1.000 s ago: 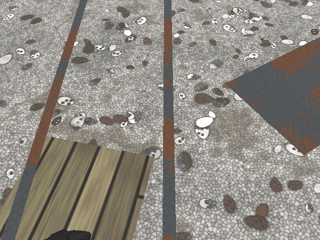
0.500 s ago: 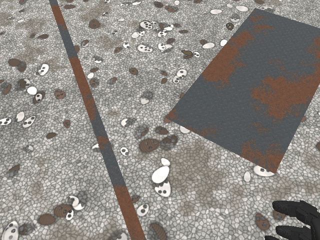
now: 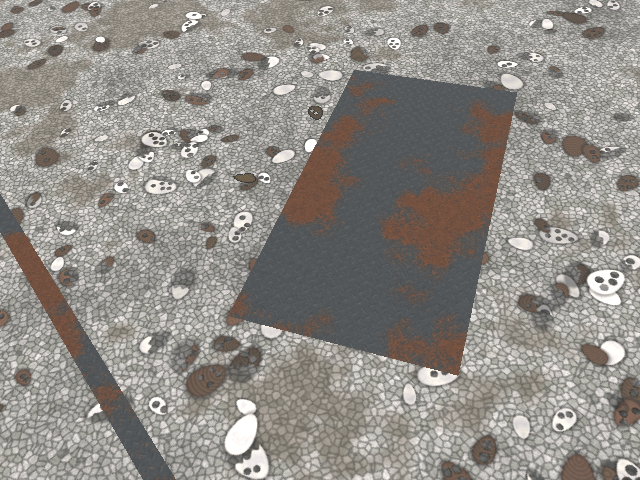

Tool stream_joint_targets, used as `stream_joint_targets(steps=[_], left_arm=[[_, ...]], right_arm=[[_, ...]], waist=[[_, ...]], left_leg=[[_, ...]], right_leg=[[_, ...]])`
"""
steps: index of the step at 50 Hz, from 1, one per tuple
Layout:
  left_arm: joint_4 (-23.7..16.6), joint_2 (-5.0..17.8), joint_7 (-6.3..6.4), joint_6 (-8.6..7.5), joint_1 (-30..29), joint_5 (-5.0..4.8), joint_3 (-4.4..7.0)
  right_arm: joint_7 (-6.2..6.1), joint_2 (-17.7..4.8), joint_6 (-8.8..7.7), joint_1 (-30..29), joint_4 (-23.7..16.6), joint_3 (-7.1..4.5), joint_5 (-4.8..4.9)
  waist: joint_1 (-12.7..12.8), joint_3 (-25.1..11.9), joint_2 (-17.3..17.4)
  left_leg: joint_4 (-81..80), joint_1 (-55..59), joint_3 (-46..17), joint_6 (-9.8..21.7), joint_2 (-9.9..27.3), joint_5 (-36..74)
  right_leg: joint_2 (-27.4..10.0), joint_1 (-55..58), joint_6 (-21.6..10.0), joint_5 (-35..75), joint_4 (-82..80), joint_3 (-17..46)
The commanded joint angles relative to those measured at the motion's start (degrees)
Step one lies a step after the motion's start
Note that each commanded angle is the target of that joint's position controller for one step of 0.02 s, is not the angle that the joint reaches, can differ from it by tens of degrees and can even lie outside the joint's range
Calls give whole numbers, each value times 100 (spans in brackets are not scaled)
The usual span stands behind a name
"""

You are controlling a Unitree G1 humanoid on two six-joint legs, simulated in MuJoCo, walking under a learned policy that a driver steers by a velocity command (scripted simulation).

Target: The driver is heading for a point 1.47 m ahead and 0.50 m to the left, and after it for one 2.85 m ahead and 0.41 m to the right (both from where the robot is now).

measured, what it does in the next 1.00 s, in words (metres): steps on the spot, turning left: left foot, then right foot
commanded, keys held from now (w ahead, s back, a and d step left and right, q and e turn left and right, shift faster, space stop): q+shift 0.62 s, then shift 0.14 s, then e+shift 0.24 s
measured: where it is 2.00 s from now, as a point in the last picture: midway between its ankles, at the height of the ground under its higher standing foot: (357, 451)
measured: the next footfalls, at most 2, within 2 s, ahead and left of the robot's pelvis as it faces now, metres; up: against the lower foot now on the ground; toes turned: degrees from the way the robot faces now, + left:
left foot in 0.24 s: +0.01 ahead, +0.14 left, +0.00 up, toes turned +16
right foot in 0.72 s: +0.16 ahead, +0.00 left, +0.00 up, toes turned +45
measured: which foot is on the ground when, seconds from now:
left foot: up 0.00-0.22, down 0.24-0.72, up 0.74-1.00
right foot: down 0.00-0.24, up 0.26-0.70, down 0.72-1.00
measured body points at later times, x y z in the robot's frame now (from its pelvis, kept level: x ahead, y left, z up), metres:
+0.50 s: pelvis +0.00 +0.05 +0.01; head +0.03 +0.10 +0.45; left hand +0.05 +0.39 -0.09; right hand +0.26 -0.15 -0.07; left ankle -0.03 +0.13 -0.74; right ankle +0.10 -0.09 -0.67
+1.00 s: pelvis +0.03 +0.04 +0.00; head +0.07 +0.06 +0.45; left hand -0.03 +0.34 -0.10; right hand +0.33 -0.05 -0.09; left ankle -0.07 +0.14 -0.73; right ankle +0.13 -0.03 -0.74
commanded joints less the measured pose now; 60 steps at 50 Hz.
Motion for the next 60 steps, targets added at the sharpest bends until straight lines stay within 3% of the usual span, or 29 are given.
stream_joint_targets(steps=[1,4,8,11,12,13,14,15,17,19,24,31,34,35,36,37,38,39,42,44,46,50,51,52,53,54,55,57,60], left_arm=[[-313,980,194,-48,-120,-58,336],[-261,1128,239,5,-38,-68,446],[-215,1314,179,19,-89,-169,578],[-121,1230,149,28,-157,-299,615],[-24,1023,112,35,109,-244,596],[-361,670,81,17,-119,19,489],[-630,795,82,-64,-872,14,484],[-630,958,85,-87,-999,-130,531],[-450,1043,167,-104,-782,-95,570],[-389,1055,162,-102,-604,-60,590],[-298,841,100,-152,-654,-140,485],[-253,1047,-29,-286,-718,-207,534],[-100,1167,-102,-356,-281,-195,583],[-73,1234,-110,-358,-204,-166,611],[-182,1498,-90,-319,-251,-82,647],[-124,1768,-79,-256,-193,93,693],[-223,1512,-76,-280,-223,38,643],[-288,1225,-46,-270,-325,-35,544],[-209,781,-57,-184,-591,-159,272],[-206,1165,-72,-40,-434,-237,415],[-202,1640,-57,59,30,-244,601],[-335,1583,26,105,-112,-450,641],[-345,1463,63,107,-48,-466,623],[-451,1190,68,84,-125,-430,556],[-626,1076,35,22,-117,-410,531],[-509,1488,21,-1,97,-313,671],[-378,1579,-14,28,238,-355,727],[-379,1343,-77,95,194,-346,654],[-610,1132,-216,0,-200,-397,538]], right_arm=[[8,-358,-39,-427,-640,-63,9],[142,-167,-7,-545,-870,31,-7],[289,-270,35,-358,-1018,-13,17],[312,-281,71,108,-917,-102,15],[233,-622,54,377,-849,-241,-28],[116,-1553,7,551,-1001,-462,-99],[195,-1498,-144,727,-1142,-408,-302],[239,-1348,-260,537,-1128,-373,-313],[129,-1004,-260,-186,-1230,-288,-12],[28,-859,-149,-538,-1373,-214,36],[-95,-1026,-69,-380,-1408,-291,36],[-49,-1113,44,-595,-1581,-338,33],[-27,-973,64,-852,-1641,-262,69],[-25,-829,67,-759,-1627,-205,59],[-3,-500,65,-366,-1572,-91,-40],[-5,-551,11,-336,-1732,-94,-13],[3,-1065,-61,-198,-1602,-231,-106],[14,-1189,-71,-325,-1444,-271,-82],[54,-320,-23,-355,-1268,22,-205],[96,-93,-99,-719,-1370,120,-213],[67,-288,-153,-882,-1369,36,-81],[39,-403,-260,-321,-1059,-77,0],[33,-565,-270,-151,-992,-138,-31],[2,-907,-250,48,-976,-227,-178],[56,-1163,-212,-117,-910,-302,-366],[42,-789,-259,-440,-1093,-204,-434],[-12,-496,-291,-585,-1132,-123,-356],[-63,-468,-415,-469,-1038,-109,-65],[-63,-577,-570,74,-881,-122,-127]], waist=[[251,-246,-891],[358,-398,-1018],[277,-465,-1157],[-11,-522,-921],[-16,-448,-120],[89,-279,1886],[-384,-871,1467],[-319,-786,810],[79,-535,189],[287,-603,281],[188,-683,339],[79,-579,805],[243,-745,860],[226,-773,671],[22,-977,-351],[-150,-583,-1947],[-76,-580,-1647],[6,-493,-1144],[-118,-332,-784],[79,-144,-1228],[332,-259,-1455],[15,-502,-1421],[-1,-675,-1261],[-37,-728,-389],[100,-392,1357],[119,-337,1008],[189,-386,587],[50,-99,655],[-261,216,487]], left_leg=[[-226,-594,-99,-112,285,77],[-944,-177,142,-56,404,-209],[-1851,556,536,243,277,-230],[-3282,1575,783,640,-46,778],[-3891,2260,99,937,111,2042],[-4021,3281,-2428,1816,1680,4678],[-4305,3324,-3317,2706,2140,4752],[-4376,3372,-2875,2533,1891,4166],[-4252,3096,-2176,1896,1334,3631],[-4257,2614,-1927,1723,1039,3623],[-4183,2615,-2199,1585,739,2775],[-3990,2264,-3085,1480,499,2349],[-3578,2218,-3029,1282,310,2574],[-3360,1927,-2907,1126,110,1986],[-2429,1384,-2345,873,-377,118],[-1281,253,-1340,499,-1210,-1844],[22,-31,-1222,210,-784,-1739],[410,111,-1220,122,-682,-1294],[-392,720,-885,-105,-370,-680],[-1854,1121,-183,-147,-380,-769],[-2528,1163,-168,-131,-572,-771],[-4431,2092,-292,222,-601,609],[-4524,2879,-441,379,-246,994],[-4473,3546,-1204,840,746,1382],[-4741,3235,-2351,1636,1838,2454],[-4716,3015,-2384,2009,2282,3219],[-4829,3090,-1947,1781,2000,2130],[-5213,3473,-1654,1372,1592,-344],[-5573,3690,-1287,1283,1535,-787]], right_leg=[[-1691,957,-1082,1293,-1012,988],[-1859,1097,-1143,1642,-895,777],[-1988,1004,-1017,2112,-652,436],[-1797,642,-414,1540,173,-146],[-1338,-64,46,586,1218,-596],[-392,-2253,701,-2168,3285,-931],[147,-2842,722,-2771,4312,409],[71,-3015,594,-2338,4591,744],[-89,-3019,484,-1305,4182,917],[45,-2470,524,-780,3893,881],[410,-2109,659,-287,2329,1020],[644,-1155,572,-368,907,1200],[462,-142,395,287,-308,1010],[170,483,268,907,-719,1105],[-895,1195,-177,1541,-855,2134],[-1840,1222,-1233,2487,-1136,3532],[-2259,1022,-1731,2232,-1140,3978],[-1881,775,-1560,1907,-1019,3365],[-894,359,-914,1201,-1020,2342],[-406,312,-789,1444,-960,2050],[-561,813,-947,1568,-850,2560],[-532,772,-740,1439,-664,3091],[-367,185,-480,1010,-473,2933],[-2,-871,-130,161,385,2329],[694,-1880,179,-1593,1310,1151],[306,-1974,441,-2143,2734,1102],[94,-2154,461,-1653,3286,1003],[-203,-3005,492,-715,3783,888],[-380,-3608,499,-198,3958,651]])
